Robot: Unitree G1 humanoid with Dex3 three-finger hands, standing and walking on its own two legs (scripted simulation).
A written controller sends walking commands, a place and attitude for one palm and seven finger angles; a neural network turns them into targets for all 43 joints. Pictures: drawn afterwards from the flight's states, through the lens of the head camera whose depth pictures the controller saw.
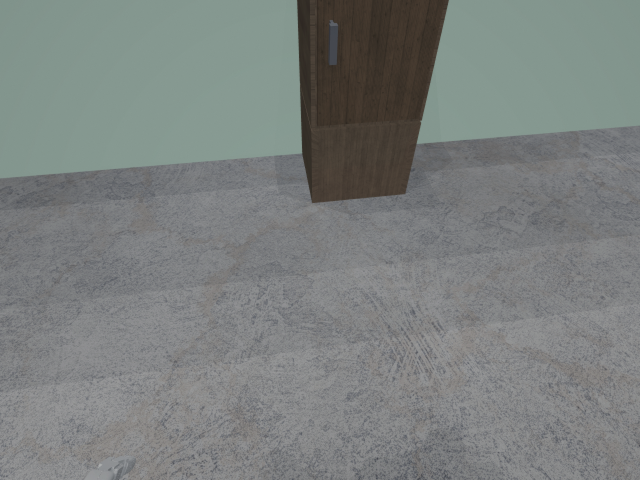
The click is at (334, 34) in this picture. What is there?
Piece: cupboard door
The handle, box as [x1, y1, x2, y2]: [328, 20, 337, 64]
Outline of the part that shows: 329,20 328,62 329,64 336,64 337,24 334,23 332,20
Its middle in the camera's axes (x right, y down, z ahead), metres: +0.03 -0.64 +1.26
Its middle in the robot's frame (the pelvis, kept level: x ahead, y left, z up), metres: +1.37 +0.03 -0.02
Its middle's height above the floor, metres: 0.75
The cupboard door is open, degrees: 0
